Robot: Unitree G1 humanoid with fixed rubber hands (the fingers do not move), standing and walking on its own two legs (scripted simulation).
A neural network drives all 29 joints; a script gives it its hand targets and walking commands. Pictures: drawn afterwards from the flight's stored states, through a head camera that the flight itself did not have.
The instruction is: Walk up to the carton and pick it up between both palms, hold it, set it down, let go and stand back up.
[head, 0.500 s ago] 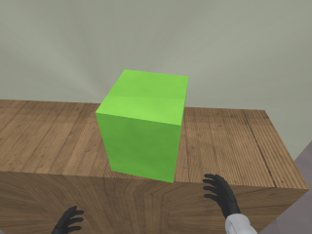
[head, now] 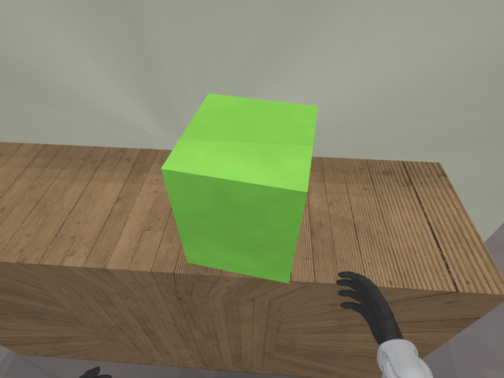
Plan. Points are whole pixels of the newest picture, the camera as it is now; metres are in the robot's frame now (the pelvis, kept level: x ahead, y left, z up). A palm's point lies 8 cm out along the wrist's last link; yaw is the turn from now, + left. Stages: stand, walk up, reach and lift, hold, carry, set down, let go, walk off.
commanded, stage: stand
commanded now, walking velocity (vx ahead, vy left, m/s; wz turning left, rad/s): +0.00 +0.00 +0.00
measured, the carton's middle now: (248, 189) +0.43 -0.01 +0.07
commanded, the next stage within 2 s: none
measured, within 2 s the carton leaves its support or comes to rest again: neither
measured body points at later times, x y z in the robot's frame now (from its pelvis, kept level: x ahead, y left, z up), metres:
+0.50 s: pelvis -0.02 -0.01 +0.00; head -0.02 -0.03 +0.45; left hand +0.12 +0.26 -0.09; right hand +0.21 -0.21 -0.01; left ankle +0.04 +0.12 -0.73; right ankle +0.04 -0.13 -0.73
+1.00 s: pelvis -0.01 -0.02 -0.01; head -0.01 -0.04 +0.44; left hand +0.12 +0.26 -0.09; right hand +0.15 -0.29 -0.08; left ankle +0.04 +0.12 -0.73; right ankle +0.04 -0.13 -0.74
